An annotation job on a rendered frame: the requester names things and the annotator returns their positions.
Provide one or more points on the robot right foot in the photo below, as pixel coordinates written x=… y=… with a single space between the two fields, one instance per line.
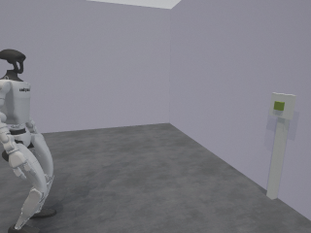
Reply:
x=24 y=229

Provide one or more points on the button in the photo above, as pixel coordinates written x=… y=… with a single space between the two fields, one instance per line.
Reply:
x=279 y=106

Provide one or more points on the panel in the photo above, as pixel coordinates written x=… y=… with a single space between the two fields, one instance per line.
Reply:
x=280 y=140

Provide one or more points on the robot right forearm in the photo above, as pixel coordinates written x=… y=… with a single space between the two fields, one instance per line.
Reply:
x=6 y=139

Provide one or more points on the robot torso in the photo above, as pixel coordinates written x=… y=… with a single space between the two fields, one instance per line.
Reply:
x=16 y=108

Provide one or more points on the robot right upper arm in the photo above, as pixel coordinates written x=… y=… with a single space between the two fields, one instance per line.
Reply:
x=5 y=87

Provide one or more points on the robot left forearm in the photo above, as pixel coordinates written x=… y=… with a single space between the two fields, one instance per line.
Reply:
x=31 y=125

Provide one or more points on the robot right hand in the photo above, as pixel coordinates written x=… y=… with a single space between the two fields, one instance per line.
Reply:
x=17 y=159

